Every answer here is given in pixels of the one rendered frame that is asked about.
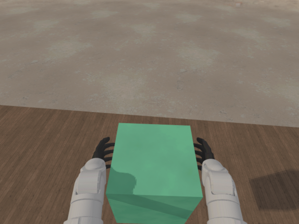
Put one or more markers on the carton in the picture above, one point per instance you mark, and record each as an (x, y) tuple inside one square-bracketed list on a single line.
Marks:
[(154, 176)]

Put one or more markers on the robot right hand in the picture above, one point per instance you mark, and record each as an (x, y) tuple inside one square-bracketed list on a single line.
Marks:
[(206, 151)]

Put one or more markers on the robot right forearm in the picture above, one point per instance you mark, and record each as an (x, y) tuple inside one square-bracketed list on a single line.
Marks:
[(221, 195)]

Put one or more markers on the robot left hand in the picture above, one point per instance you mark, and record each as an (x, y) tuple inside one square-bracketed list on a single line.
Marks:
[(100, 150)]

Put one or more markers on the robot left forearm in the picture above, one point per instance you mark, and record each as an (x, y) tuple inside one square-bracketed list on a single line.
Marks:
[(88, 194)]

